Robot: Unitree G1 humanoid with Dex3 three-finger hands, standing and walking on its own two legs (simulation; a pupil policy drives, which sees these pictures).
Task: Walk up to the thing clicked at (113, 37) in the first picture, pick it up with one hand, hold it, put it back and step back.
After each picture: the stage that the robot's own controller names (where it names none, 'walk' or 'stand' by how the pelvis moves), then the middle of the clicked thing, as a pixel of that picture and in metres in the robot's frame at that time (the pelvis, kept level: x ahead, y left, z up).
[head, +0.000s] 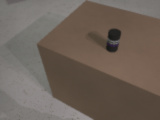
stand; (113, 40) +0.70 -0.10 -0.07
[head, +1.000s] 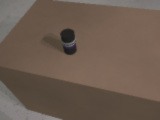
rise first; (68, 42) +0.61 +0.15 -0.05
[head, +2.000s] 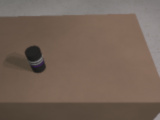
rise first; (36, 59) +0.51 +0.26 -0.05
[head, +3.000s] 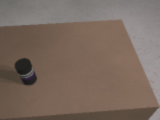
stand; (26, 72) +0.46 +0.29 -0.07
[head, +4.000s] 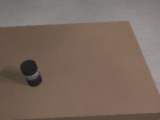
stand; (31, 73) +0.46 +0.27 -0.07
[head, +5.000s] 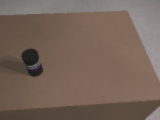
stand; (32, 63) +0.47 +0.27 -0.06
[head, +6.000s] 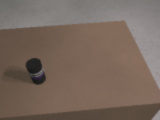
stand; (36, 71) +0.48 +0.26 -0.08
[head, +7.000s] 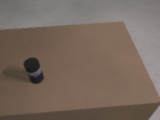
stand; (34, 71) +0.49 +0.28 -0.08
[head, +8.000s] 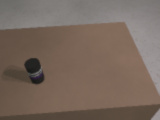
stand; (35, 71) +0.48 +0.27 -0.08
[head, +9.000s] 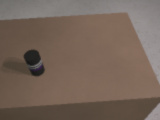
rise first; (34, 63) +0.50 +0.27 -0.07
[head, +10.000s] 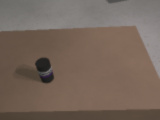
rise first; (45, 70) +0.50 +0.26 -0.07
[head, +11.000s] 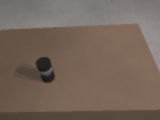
go down; (45, 70) +0.49 +0.26 -0.07
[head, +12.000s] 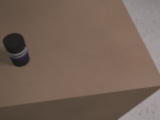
go down; (17, 50) +0.48 +0.24 -0.01
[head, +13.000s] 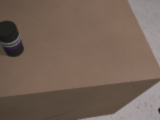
close in; (10, 40) +0.50 +0.25 +0.01
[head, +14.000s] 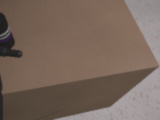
close; out of the picture +0.52 +0.25 +0.03
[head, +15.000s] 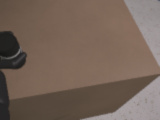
lift; (11, 52) +0.45 +0.22 +0.02
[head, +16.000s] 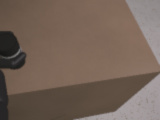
lift; (11, 52) +0.45 +0.23 +0.02
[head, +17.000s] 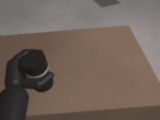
lift; (38, 72) +0.32 +0.17 +0.15
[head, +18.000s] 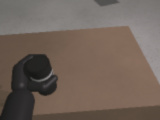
hold; (42, 76) +0.33 +0.16 +0.12
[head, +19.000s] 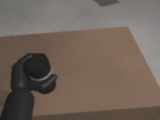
hold; (42, 75) +0.33 +0.17 +0.12
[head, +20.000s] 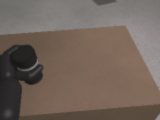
crouch; (28, 66) +0.36 +0.21 +0.13
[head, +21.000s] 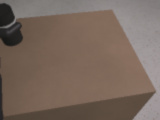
lower; (6, 26) +0.49 +0.24 +0.16
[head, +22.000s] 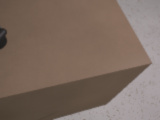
lower; out of the picture +0.52 +0.24 +0.05
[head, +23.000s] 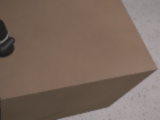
lower; out of the picture +0.49 +0.24 +0.03
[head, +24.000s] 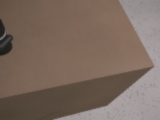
lower; out of the picture +0.50 +0.24 +0.03
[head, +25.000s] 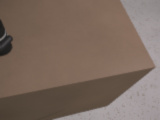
lower; out of the picture +0.50 +0.24 +0.03
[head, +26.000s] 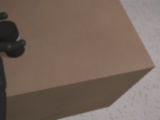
open; (10, 40) +0.50 +0.20 +0.02
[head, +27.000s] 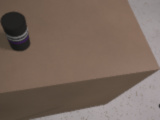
sink last; (17, 33) +0.50 +0.20 +0.02
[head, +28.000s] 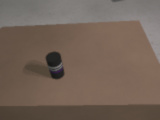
sink last; (55, 65) +0.50 +0.21 -0.02
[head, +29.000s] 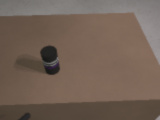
stand; (50, 60) +0.49 +0.19 -0.02
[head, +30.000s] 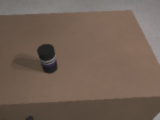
stand; (48, 59) +0.49 +0.20 -0.01
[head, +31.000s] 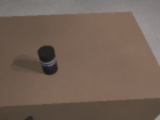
stand; (48, 60) +0.49 +0.20 -0.01
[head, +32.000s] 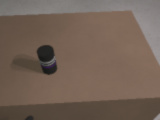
stand; (47, 60) +0.49 +0.20 -0.01
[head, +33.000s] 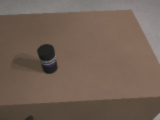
stand; (48, 59) +0.49 +0.20 -0.01
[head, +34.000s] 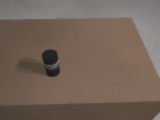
stand; (51, 63) +0.50 +0.20 -0.05
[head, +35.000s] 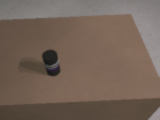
walk; (51, 63) +0.51 +0.20 -0.07
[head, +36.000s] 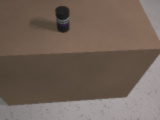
walk; (62, 19) +0.71 +0.15 -0.05
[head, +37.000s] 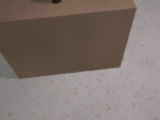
walk; out of the picture +1.02 +0.26 -0.04
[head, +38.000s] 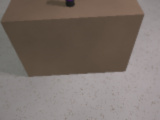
stand; out of the picture +1.09 +0.18 -0.06
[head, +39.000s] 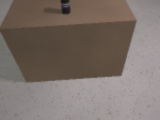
stand; (65, 5) +1.11 +0.20 -0.08
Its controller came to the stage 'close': yes
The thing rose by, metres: 0.22
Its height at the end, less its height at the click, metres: +0.00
